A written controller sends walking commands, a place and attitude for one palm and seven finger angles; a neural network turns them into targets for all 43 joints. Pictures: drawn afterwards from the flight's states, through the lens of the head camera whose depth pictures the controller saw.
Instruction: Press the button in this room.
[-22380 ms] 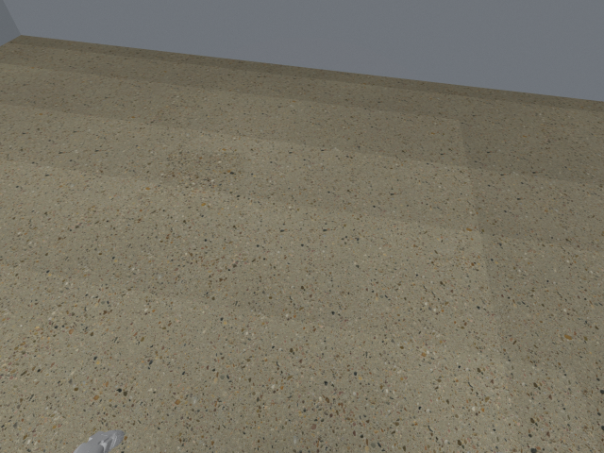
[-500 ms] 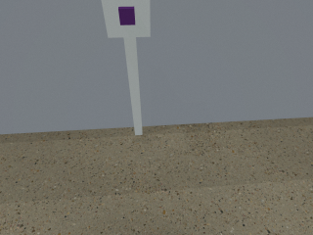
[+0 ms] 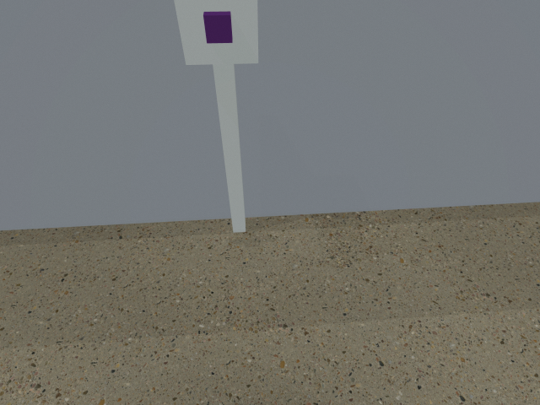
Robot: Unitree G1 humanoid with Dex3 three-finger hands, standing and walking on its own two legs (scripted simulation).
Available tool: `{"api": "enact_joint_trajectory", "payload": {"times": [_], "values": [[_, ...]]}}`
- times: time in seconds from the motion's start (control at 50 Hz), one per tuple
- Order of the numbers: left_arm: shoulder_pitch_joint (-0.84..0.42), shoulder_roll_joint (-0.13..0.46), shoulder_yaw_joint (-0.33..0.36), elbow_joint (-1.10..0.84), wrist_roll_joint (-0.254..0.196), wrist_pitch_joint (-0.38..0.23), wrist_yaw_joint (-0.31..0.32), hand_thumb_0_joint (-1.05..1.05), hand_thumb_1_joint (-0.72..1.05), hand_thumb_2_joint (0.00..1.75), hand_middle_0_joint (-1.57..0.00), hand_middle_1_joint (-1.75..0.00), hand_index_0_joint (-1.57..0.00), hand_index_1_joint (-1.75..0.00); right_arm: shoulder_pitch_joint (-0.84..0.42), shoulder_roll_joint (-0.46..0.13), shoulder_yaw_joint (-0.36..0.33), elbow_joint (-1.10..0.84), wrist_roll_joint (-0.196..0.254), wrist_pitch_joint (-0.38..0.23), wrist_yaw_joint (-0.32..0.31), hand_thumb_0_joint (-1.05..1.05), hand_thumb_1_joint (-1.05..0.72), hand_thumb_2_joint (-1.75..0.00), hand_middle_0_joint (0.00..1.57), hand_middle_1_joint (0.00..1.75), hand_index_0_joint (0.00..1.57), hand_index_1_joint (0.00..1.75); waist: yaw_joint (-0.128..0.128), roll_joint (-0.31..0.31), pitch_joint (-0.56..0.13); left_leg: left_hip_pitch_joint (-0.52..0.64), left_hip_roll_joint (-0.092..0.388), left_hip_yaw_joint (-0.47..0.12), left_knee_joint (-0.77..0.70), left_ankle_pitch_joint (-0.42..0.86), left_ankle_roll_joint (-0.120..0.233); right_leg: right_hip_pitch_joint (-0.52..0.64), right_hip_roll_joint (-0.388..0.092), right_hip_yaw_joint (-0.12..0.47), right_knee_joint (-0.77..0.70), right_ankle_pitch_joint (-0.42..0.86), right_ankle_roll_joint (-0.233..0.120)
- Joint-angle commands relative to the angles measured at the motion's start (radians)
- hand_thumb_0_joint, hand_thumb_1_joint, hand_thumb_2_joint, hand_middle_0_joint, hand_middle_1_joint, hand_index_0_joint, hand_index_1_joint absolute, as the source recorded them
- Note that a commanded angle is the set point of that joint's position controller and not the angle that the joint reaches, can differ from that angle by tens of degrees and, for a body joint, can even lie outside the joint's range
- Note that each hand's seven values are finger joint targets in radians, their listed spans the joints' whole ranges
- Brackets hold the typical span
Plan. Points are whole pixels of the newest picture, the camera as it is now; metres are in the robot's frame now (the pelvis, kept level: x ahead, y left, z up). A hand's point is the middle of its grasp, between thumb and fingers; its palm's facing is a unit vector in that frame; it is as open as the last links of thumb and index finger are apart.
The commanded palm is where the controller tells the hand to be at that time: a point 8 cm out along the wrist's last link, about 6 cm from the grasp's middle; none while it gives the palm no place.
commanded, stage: turn to face it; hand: left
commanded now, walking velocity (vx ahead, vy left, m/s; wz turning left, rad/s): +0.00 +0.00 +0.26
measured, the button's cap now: (218, 27) +0.93 +0.19 +0.15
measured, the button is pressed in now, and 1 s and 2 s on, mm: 0 0 0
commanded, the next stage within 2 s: take the last steps up to it in 0.16 s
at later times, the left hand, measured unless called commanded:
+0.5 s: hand out of the picture -0.02 +0.16 -0.19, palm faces +0.10 -0.98 -0.17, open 7.4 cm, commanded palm none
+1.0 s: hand out of the picture +0.07 +0.07 -0.16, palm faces +0.18 -0.97 -0.17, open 7.3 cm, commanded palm none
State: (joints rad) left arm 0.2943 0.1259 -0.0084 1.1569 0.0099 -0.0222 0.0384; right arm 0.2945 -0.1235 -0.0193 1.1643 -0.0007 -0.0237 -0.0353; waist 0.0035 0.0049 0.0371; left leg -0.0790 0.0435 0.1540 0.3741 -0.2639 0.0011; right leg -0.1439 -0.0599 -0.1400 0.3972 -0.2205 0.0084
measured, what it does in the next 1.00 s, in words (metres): walks ahead: right foot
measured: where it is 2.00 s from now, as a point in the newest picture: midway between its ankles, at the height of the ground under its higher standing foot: (285, 337)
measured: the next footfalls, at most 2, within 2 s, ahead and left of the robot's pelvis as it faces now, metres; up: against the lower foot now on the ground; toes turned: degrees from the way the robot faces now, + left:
right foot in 0.70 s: +0.11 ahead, -0.13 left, +0.00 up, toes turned -5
left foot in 1.14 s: +0.39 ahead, +0.06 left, +0.00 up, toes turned +15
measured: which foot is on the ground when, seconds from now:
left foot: down 0.00-0.70, up 0.72-1.00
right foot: down 0.00-0.52, up 0.54-0.68, down 0.70-1.00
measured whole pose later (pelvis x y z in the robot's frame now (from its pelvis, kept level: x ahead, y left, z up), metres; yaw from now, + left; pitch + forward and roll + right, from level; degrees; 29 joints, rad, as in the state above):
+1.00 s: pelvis +0.19 -0.05 -0.01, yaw +5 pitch +2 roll +2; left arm 0.45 0.08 0.00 1.18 0.03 -0.08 0.02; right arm 0.12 -0.20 -0.07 1.06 -0.02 -0.01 0.01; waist 0.04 0.02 0.06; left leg -0.60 0.11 0.10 1.01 -0.23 -0.02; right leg 0.01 0.00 -0.18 0.33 -0.38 -0.05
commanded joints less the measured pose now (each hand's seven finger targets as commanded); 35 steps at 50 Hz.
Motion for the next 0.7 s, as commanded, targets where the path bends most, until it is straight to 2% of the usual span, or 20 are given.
{"api": "enact_joint_trajectory", "payload": {"times": [0.0, 0.08, 0.24, 0.28, 0.3, 0.34, 0.4, 0.44, 0.46, 0.48, 0.5, 0.52, 0.54, 0.56, 0.58, 0.6, 0.62, 0.64, 0.66, 0.68], "values": [[0.072, 0.096, 0.02, -0.025, 0.0, -0.008, 0.012, 0.0, 0.9, 0.9, -0.2, -0.3, -0.2, -0.3, 0.078, -0.084, -0.01, -0.021, -0.005, -0.003, 0.001, 0.0, -0.9, -0.9, 0.2, 0.3, 0.2, 0.3, -0.004, -0.009, 0.049, -0.077, 0.099, -0.113, -0.065, 0.183, 0.012, -0.007, -0.095, 0.083, -0.047, 0.166, -0.015], [0.06, 0.103, 0.025, -0.039, -0.001, 0.003, 0.013, 0.0, 0.9, 0.9, -0.2, -0.3, -0.2, -0.3, 0.074, -0.08, -0.01, -0.028, -0.007, 0.008, 0.005, 0.0, -0.9, -0.9, 0.2, 0.3, 0.2, 0.3, -0.002, -0.005, 0.061, -0.119, 0.096, -0.116, -0.042, 0.17, 0.008, -0.019, -0.102, 0.065, -0.018, 0.131, -0.009], [0.035, 0.123, 0.045, -0.072, 0.004, 0.015, 0.012, 0.0, 0.9, 0.9, -0.2, -0.3, -0.2, -0.3, 0.048, -0.094, -0.024, -0.063, -0.01, 0.023, 0.011, 0.0, -0.9, -0.9, 0.2, 0.3, 0.2, 0.3, -0.001, -0.01, 0.042, -0.182, 0.089, -0.141, 0.022, 0.148, 0.014, -0.044, -0.115, 0.048, 0.031, 0.073, -0.013], [0.045, 0.113, 0.038, -0.06, 0.004, 0.007, 0.007, 0.0, 0.9, 0.9, -0.2, -0.3, -0.2, -0.3, 0.063, -0.083, -0.02, -0.057, -0.014, 0.016, 0.012, 0.0, -0.9, -0.9, 0.2, 0.3, 0.2, 0.3, -0.003, -0.024, 0.009, -0.159, 0.082, -0.148, 0.004, 0.041, 0.016, -0.042, -0.108, 0.051, -0.008, -0.06, -0.007], [0.047, 0.115, 0.039, -0.059, 0.007, 0.006, 0.004, 0.0, 0.9, 0.9, -0.2, -0.3, -0.2, -0.3, 0.072, -0.082, -0.022, -0.056, -0.015, 0.017, 0.013, 0.0, -0.9, -0.9, 0.2, 0.3, 0.2, 0.3, -0.007, -0.041, 0.008, -0.16, 0.076, -0.148, 0.003, -0.066, 0.017, -0.049, -0.106, 0.057, -0.024, -0.166, -0.009], [0.046, 0.119, 0.042, -0.053, 0.012, 0.009, -0.005, 0.0, 0.9, 0.9, -0.2, -0.3, -0.2, -0.3, 0.071, -0.076, -0.024, -0.057, -0.02, 0.022, 0.015, 0.0, -0.9, -0.9, 0.2, 0.3, 0.2, 0.3, -0.007, -0.05, 0.064, -0.198, 0.067, -0.151, -0.012, -0.225, 0.019, -0.097, -0.106, 0.068, -0.051, -0.313, -0.014], [0.055, 0.118, 0.047, -0.053, 0.015, 0.008, -0.015, 0.0, 0.9, 0.9, -0.2, -0.3, -0.2, -0.3, 0.089, -0.082, -0.029, -0.059, -0.023, 0.021, 0.016, 0.0, -0.9, -0.9, 0.2, 0.3, 0.2, 0.3, -0.012, -0.028, 0.121, -0.231, 0.078, -0.168, -0.026, -0.321, 0.03, -0.142, -0.09, 0.059, -0.04, -0.385, -0.02], [0.058, 0.107, 0.047, -0.061, 0.015, 0.004, -0.022, 0.0, 0.9, 0.9, -0.2, -0.3, -0.2, -0.3, 0.104, -0.091, -0.031, -0.061, -0.024, 0.016, 0.016, 0.0, -0.9, -0.9, 0.2, 0.3, 0.2, 0.3, -0.019, 0.04, 0.163, -0.246, 0.108, -0.214, -0.064, -0.36, 0.049, -0.175, -0.069, 0.037, 0.019, -0.357, -0.02], [0.058, 0.093, 0.047, -0.065, 0.014, 0.001, -0.026, 0.0, 0.9, 0.9, -0.2, -0.3, -0.2, -0.3, 0.119, -0.103, -0.034, -0.061, -0.024, 0.012, 0.014, 0.0, -0.9, -0.9, 0.2, 0.3, 0.2, 0.3, -0.026, 0.099, 0.168, -0.226, 0.141, -0.264, -0.098, -0.38, 0.068, -0.206, -0.046, 0.014, 0.08, -0.317, -0.016], [0.05, 0.076, 0.043, -0.073, 0.014, -0.003, -0.031, 0.0, 0.9, 0.9, -0.2, -0.3, -0.2, -0.3, 0.143, -0.12, -0.039, -0.057, -0.023, 0.007, 0.012, 0.0, -0.9, -0.9, 0.2, 0.3, 0.2, 0.3, -0.038, 0.163, 0.167, -0.184, 0.19, -0.339, -0.145, -0.391, 0.095, -0.25, -0.019, -0.019, 0.175, -0.245, -0.011], [0.025, 0.063, 0.037, -0.083, 0.018, -0.005, -0.037, 0.0, 0.9, 0.9, -0.2, -0.3, -0.2, -0.3, 0.171, -0.14, -0.047, -0.045, -0.022, 0.002, 0.009, 0.0, -0.9, -0.9, 0.2, 0.3, 0.2, 0.3, -0.049, 0.201, 0.175, -0.125, 0.239, -0.42, -0.175, -0.391, 0.126, -0.328, 0.001, -0.035, 0.261, -0.191, -0.009], [-0.008, 0.058, 0.037, -0.102, 0.021, -0.006, -0.042, 0.0, 0.9, 0.9, -0.2, -0.3, -0.2, -0.3, 0.2, -0.154, -0.054, -0.039, -0.023, -0.003, 0.006, 0.0, -0.9, -0.9, 0.2, 0.3, 0.2, 0.3, -0.066, 0.212, 0.177, -0.055, 0.275, -0.465, -0.18, -0.307, 0.162, -0.41, -0.001, -0.024, 0.33, -0.206, -0.007], [-0.039, 0.06, 0.04, -0.122, 0.02, -0.008, -0.047, 0.0, 0.9, 0.9, -0.2, -0.3, -0.2, -0.3, 0.224, -0.162, -0.057, -0.032, -0.026, -0.009, 0.004, 0.0, -0.9, -0.9, 0.2, 0.3, 0.2, 0.3, -0.079, 0.211, 0.163, 0.018, 0.299, -0.486, -0.17, -0.181, 0.19, -0.48, -0.013, 0.005, 0.384, -0.243, -0.007], [-0.065, 0.066, 0.043, -0.137, 0.018, -0.013, -0.051, 0.0, 0.9, 0.9, -0.2, -0.3, -0.2, -0.3, 0.234, -0.167, -0.06, -0.03, -0.027, -0.015, 0.002, 0.0, -0.9, -0.9, 0.2, 0.3, 0.2, 0.3, -0.084, 0.196, 0.142, 0.062, 0.315, -0.483, -0.148, -0.048, 0.207, -0.512, -0.027, 0.028, 0.403, -0.265, -0.005], [-0.08, 0.069, 0.047, -0.143, 0.016, -0.018, -0.054, 0.0, 0.9, 0.9, -0.2, -0.3, -0.2, -0.3, 0.226, -0.169, -0.061, -0.029, -0.03, -0.018, 0.0, 0.0, -0.9, -0.9, 0.2, 0.3, 0.2, 0.3, -0.079, 0.182, 0.123, 0.069, 0.318, -0.456, -0.122, 0.06, 0.21, -0.494, -0.038, 0.041, 0.386, -0.276, -0.003], [-0.067, 0.07, 0.05, -0.143, 0.013, -0.024, -0.057, 0.0, 0.9, 0.9, -0.2, -0.3, -0.2, -0.3, 0.202, -0.167, -0.061, -0.035, -0.03, -0.02, -0.001, 0.0, -0.9, -0.9, 0.2, 0.3, 0.2, 0.3, -0.061, 0.147, 0.097, 0.055, 0.306, -0.416, -0.089, 0.12, 0.197, -0.436, -0.036, 0.04, 0.326, -0.274, -0.003], [-0.018, 0.066, 0.053, -0.126, 0.011, -0.028, -0.06, 0.0, 0.9, 0.9, -0.2, -0.3, -0.2, -0.3, 0.156, -0.17, -0.058, -0.046, -0.029, -0.022, -0.003, 0.0, -0.9, -0.9, 0.2, 0.3, 0.2, 0.3, -0.028, 0.131, 0.06, -0.001, 0.273, -0.343, -0.042, 0.143, 0.163, -0.309, -0.027, 0.024, 0.224, -0.226, -0.002], [0.089, 0.064, 0.057, -0.087, 0.01, -0.033, -0.061, 0.0, 0.9, 0.9, -0.2, -0.3, -0.2, -0.3, 0.097, -0.165, -0.054, -0.064, -0.025, -0.021, -0.002, 0.0, -0.9, -0.9, 0.2, 0.3, 0.2, 0.3, 0.03, 0.086, -0.001, -0.103, 0.204, -0.245, 0.066, 0.115, 0.105, -0.09, -0.008, -0.006, 0.071, -0.095, -0.003], [0.24, 0.126, 0.07, -0.032, 0.014, -0.042, -0.054, 0.0, 0.9, 0.9, -0.2, -0.3, -0.2, -0.3, 0.069, -0.127, -0.048, -0.087, -0.014, -0.025, 0.003, 0.0, -0.9, -0.9, 0.2, 0.3, 0.2, 0.3, 0.093, -0.112, -0.079, -0.297, 0.099, -0.13, 0.294, 0.06, 0.053, 0.191, -0.089, 0.112, -0.027, -0.048, -0.023], [0.376, 0.234, 0.094, 0.009, 0.015, -0.048, -0.036, 0.0, 0.9, 0.9, -0.2, -0.3, -0.2, -0.3, 0.015, -0.06, -0.029, -0.136, -0.008, -0.032, 0.013, 0.0, -0.9, -0.9, 0.2, 0.3, 0.2, 0.3, 0.143, -0.42, -0.096, -0.56, -0.024, -0.038, 0.557, -0.272, 0.005, 0.349, -0.319, 0.444, -0.128, 0.031, -0.102]]}}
